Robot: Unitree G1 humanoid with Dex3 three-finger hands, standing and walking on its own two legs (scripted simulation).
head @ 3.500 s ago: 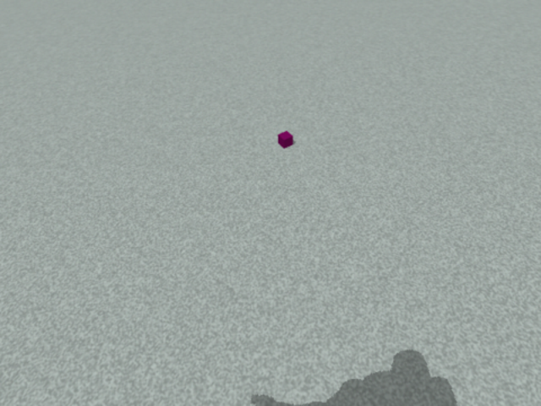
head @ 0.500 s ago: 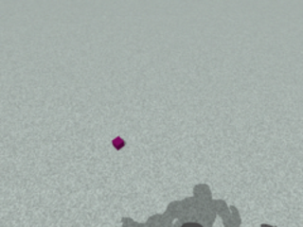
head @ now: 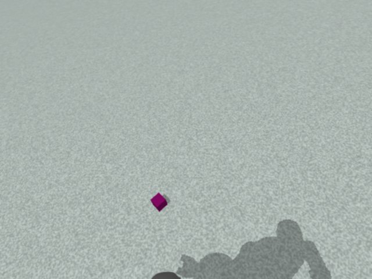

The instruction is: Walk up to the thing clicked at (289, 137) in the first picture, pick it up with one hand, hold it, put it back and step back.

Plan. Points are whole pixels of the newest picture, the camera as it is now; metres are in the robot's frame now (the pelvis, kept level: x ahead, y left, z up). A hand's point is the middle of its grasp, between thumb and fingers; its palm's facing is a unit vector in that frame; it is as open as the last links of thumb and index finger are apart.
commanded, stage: walk up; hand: left
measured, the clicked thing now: (159, 202) +0.64 +0.28 -0.74
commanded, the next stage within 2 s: none
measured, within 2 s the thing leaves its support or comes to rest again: neither
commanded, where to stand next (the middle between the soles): +0.26 +0.04 m, yaw -1 degrees
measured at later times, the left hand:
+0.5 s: hand (81, 264) +0.20 +0.33 -0.16, palm faces -0.05 -0.94 -0.33, open 7.4 cm
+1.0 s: hand (105, 227) +0.29 +0.29 -0.15, palm faces -0.02 -0.94 -0.35, open 7.4 cm
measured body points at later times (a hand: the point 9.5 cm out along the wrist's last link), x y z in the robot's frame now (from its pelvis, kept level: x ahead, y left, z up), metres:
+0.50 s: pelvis +0.14 +0.06 +0.00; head +0.17 +0.09 +0.45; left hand +0.20 +0.38 -0.13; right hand +0.19 -0.26 -0.10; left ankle +0.16 +0.18 -0.74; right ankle +0.18 -0.09 -0.68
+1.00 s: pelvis +0.17 +0.04 -0.02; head +0.19 +0.03 +0.43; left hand +0.29 +0.33 -0.13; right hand +0.24 -0.27 -0.15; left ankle +0.18 +0.18 -0.74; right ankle +0.27 -0.08 -0.74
